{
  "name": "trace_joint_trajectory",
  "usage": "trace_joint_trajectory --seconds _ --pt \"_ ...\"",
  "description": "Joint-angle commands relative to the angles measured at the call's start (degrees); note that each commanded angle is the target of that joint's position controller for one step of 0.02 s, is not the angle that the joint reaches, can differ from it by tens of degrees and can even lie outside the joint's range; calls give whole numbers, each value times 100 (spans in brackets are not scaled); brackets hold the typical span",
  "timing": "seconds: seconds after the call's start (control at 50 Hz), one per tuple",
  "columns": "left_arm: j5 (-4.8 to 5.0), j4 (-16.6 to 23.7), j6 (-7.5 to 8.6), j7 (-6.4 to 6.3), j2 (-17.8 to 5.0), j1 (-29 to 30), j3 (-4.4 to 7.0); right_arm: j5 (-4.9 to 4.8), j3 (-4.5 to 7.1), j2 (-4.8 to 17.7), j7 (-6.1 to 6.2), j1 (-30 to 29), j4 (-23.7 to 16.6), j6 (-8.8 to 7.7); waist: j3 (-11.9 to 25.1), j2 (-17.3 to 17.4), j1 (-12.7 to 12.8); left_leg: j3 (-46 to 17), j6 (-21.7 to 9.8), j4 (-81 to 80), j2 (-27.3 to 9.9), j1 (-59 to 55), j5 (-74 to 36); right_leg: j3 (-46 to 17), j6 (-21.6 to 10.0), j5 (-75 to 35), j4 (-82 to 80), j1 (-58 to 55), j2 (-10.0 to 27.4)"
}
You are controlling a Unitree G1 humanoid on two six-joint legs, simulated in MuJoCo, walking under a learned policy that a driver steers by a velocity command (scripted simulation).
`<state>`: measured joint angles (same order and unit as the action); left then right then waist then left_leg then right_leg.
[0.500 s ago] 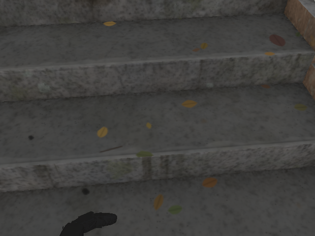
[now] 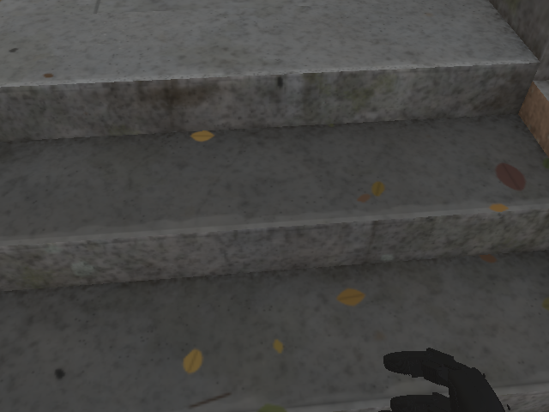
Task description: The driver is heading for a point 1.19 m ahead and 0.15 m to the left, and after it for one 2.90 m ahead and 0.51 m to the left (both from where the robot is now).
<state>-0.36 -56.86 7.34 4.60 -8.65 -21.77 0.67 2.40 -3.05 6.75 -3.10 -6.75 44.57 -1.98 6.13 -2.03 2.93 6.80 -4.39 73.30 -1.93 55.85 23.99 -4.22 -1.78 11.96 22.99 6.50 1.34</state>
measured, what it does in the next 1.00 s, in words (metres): steps on the spot: right foot 0.04 m lower, then right foot 0.15 m lower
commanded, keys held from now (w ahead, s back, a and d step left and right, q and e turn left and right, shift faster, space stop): no key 0.68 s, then w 0.32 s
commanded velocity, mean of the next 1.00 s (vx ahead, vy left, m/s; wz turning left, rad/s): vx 0.09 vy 0.00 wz -0.02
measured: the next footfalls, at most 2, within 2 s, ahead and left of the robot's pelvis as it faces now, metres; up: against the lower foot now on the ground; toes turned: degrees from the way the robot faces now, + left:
right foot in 0.42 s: +0.04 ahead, -0.16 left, +0.11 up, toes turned +1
right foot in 0.88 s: -0.07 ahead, -0.13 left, +0.00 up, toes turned -11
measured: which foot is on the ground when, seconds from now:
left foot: down 0.00-1.00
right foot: down 0.00-0.00, up 0.02-0.40, down 0.42-0.74, up 0.76-0.86, down 0.88-1.00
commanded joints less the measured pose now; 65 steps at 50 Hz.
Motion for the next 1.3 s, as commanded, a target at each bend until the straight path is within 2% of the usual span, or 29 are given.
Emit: trace_joint_trajectory --seconds 0.02,0.06,0.12,0.16,0.24,0.3,0.38,0.48,0.56,0.64,0.74,0.78,0.8,0.82,0.86,0.9,0.92,0.94,1.0,1.02,1.04,1.06,1.08,1.1,1.12,1.14,1.18,1.22,1.3 --pt "37 644 -167 37 -406 49 296 280 475 1449 149 2134 101 -147 1729 1918 -1082 -4975 -1442 -4454 -1530 -5071 -702 -822 104 949 3496 3235 -778" --pt "-22 547 -340 -172 -593 132 477 200 567 1469 310 2157 557 -421 781 1342 -925 -4890 -1196 -4791 -1370 -3634 1305 -1672 102 426 6233 4004 -689" --pt "-270 322 -321 -308 -304 64 241 -154 340 369 296 414 582 -520 286 -149 60 -2980 -660 -4700 -904 -2193 854 -942 210 27 6076 3689 -6" --pt "-267 10 -358 -196 -358 -147 215 -134 270 138 308 -258 380 -566 525 172 285 -2234 -493 -4668 -632 -1688 -308 -761 401 -223 6331 3027 179" --pt "-290 -171 -220 2 -826 -87 309 -153 365 617 232 -48 305 -655 366 142 175 -1031 -448 -4673 -418 -1801 -897 -610 482 -695 6118 2682 127" --pt "-223 193 -196 -360 -1219 730 437 -199 328 635 125 701 455 -624 165 445 -239 -1884 -774 -4932 -934 -2879 233 -783 984 362 5354 3379 293" --pt "-275 125 -238 -618 -1030 580 457 -218 227 543 21 808 387 -659 23 527 -266 -2183 -927 -4789 -1121 -2950 682 -639 1149 474 4756 3281 379" --pt "-140 126 -73 -364 -798 487 376 -328 97 687 90 597 409 -509 125 -261 0 -959 -180 -3359 -243 -2849 367 274 921 91 755 1735 189" --pt "58 623 158 -26 -698 2079 93 -85 420 1124 182 1238 469 -351 728 -661 -819 100 349 -2210 378 -2443 -115 56 439 -3432 564 -12 357" --pt "-59 640 -46 -98 -972 1426 66 -358 407 1115 175 645 360 -405 477 279 -275 -321 61 -2403 381 -2308 -188 561 451 -1638 650 417 82" --pt "10 603 -348 -288 -1214 1250 83 -178 731 1810 410 1997 943 -418 89 167 -712 -260 138 -2679 695 -2132 2401 1297 871 -115 -100 827 -147" --pt "-305 334 -448 -259 -1095 465 59 -248 707 1865 551 1566 819 -303 -41 468 -452 -1311 -115 -2644 504 -1162 3076 1266 429 -808 -83 406 0" --pt "-698 100 -441 -181 -921 -213 59 -311 514 1554 502 447 368 -207 -206 1008 69 -2509 -373 -2550 117 606 3259 949 -131 -1864 757 -583 119" --pt "-780 92 -451 -104 -861 -739 103 -379 301 1205 520 -182 25 -121 -56 665 473 -2830 -506 -2645 58 1258 2854 778 -624 -2040 493 -1323 135" --pt "-482 -20 -360 152 -727 -865 37 -637 83 803 455 237 -21 182 -324 300 219 -2120 -143 -1416 222 766 2077 1142 -944 -1444 -1692 -1157 345" --pt "-293 -180 -180 253 -1094 -420 97 -352 75 537 156 2074 270 265 -287 -956 -805 -448 516 2327 857 2074 1160 645 -1435 -3025 -522 -1594 1401" --pt "84 3 -292 -196 -992 -35 127 78 213 603 456 1501 -135 153 -21 -567 -647 392 77 2880 498 2205 2159 344 -1063 -3739 -485 -2141 1807" --pt "218 32 -205 -470 -1891 -88 394 127 -8 476 484 974 -864 91 -400 -1318 -655 -331 -30 2303 -542 1683 1771 -973 -1576 -1007 -1650 -1202 3279" --pt "-55 -46 -228 -625 -1267 523 128 -137 227 1188 458 757 -730 241 -1411 -416 -856 31 -488 1351 -271 -117 2030 757 -1015 -2731 -1839 98 1950" --pt "-620 369 -172 -199 -1465 1119 108 -65 56 850 -32 226 -817 111 -1277 602 -657 -347 -213 840 124 -281 2107 214 -1348 -463 -2289 568 2359" --pt "56 97 -327 -394 -1542 763 215 -312 283 976 264 1990 -425 211 -896 -515 -1397 317 -745 22 265 -1845 2141 1364 -805 -4691 -856 200 1473" --pt "265 118 -398 -479 -1253 368 111 -212 347 1146 336 3021 34 174 -289 -167 -1383 -215 -910 -654 581 -2935 1890 1419 -694 -6541 653 437 1137" --pt "287 331 -411 -408 -1192 380 95 -286 482 1445 448 3660 125 167 -279 840 -1619 -2276 -1246 -2590 -227 -3688 3128 1441 -349 -5421 2369 1792 593" --pt "66 613 -400 -272 -1144 1040 150 -277 675 2012 558 4511 433 206 -65 2103 -1981 -5162 -1408 -5553 -860 -4114 4516 872 -166 -114 4349 2746 -340" --pt "-284 963 -326 -159 -782 1258 134 -260 683 2049 605 4015 468 170 -320 1953 -1401 -6924 -1091 -6608 -1164 -3863 5069 -345 -165 802 6285 3597 -607" --pt "-174 502 -169 -60 -1206 1024 313 424 401 1507 219 4600 975 -154 -866 1246 -1621 -6697 -888 -4819 -1099 -3165 4592 -1963 -749 -450 8047 4673 -679" --pt "-231 664 42 -278 -483 907 94 315 336 853 15 3470 1571 -330 -1004 -242 -476 -4437 -503 -4165 -859 -2165 2208 -1639 -981 -1495 7931 4632 -374" --pt "-276 366 -118 -177 -530 270 46 212 225 561 64 1677 1256 -308 -520 3 365 -3189 -162 -4338 -445 -1505 1575 -1001 -1061 -1873 8140 4383 -279" --pt "-156 1318 -723 -408 39 1533 -102 -170 309 434 507 2960 1705 -384 -974 -58 77 -1970 -214 -5210 -424 -2620 1390 -3 -198 -499 7241 5082 50"
Keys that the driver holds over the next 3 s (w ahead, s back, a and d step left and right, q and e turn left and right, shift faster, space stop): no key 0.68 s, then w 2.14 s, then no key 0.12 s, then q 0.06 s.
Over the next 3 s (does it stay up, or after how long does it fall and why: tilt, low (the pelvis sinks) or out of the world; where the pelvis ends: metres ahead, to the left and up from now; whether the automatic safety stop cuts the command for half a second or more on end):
stays up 1.07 0.06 0.47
